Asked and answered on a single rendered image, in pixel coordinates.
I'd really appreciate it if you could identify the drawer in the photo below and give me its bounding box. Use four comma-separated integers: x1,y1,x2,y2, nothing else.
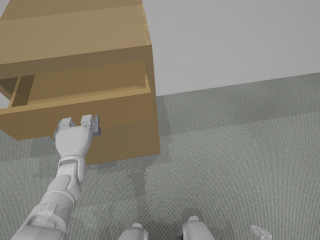
0,60,154,141

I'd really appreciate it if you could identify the cabinet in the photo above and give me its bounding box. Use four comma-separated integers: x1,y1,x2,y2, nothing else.
0,0,161,166

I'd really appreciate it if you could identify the robot shin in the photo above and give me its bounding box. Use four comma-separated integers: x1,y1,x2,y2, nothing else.
132,223,142,228
188,216,199,222

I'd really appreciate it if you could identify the robot left forearm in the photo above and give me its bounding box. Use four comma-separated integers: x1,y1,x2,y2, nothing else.
11,155,86,240

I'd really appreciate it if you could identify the right robot hand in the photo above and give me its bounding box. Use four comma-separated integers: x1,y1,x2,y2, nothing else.
251,225,273,240

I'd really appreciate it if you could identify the left robot upper arm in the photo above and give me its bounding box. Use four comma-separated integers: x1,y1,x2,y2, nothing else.
15,224,67,240

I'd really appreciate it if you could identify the handle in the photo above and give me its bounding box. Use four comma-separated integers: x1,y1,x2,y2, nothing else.
53,115,101,141

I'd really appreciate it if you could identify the right robot shin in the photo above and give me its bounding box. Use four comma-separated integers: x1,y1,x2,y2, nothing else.
188,216,199,222

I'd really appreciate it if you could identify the left robot hand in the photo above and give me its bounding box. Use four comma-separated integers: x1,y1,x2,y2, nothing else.
55,114,95,158

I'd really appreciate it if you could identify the left robot shin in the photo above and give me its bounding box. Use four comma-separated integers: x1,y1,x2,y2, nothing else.
132,223,142,228

